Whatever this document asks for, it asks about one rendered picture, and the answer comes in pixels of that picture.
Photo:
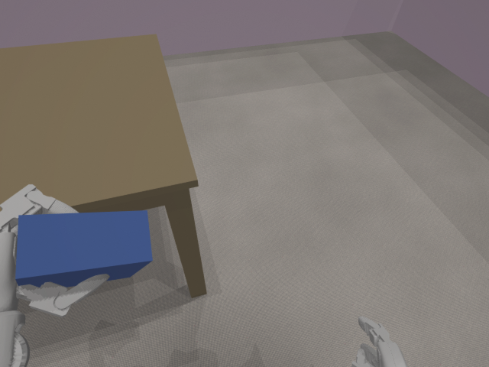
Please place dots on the table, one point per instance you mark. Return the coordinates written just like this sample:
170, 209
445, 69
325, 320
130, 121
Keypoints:
94, 124

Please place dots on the robot left hand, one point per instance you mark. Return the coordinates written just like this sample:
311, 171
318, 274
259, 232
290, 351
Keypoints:
50, 298

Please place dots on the sponge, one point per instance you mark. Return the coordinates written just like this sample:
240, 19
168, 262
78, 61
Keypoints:
68, 248

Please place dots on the robot right hand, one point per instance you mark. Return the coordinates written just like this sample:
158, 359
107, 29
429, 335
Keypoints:
388, 353

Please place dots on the robot left forearm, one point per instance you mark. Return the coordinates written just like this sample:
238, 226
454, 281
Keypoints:
14, 348

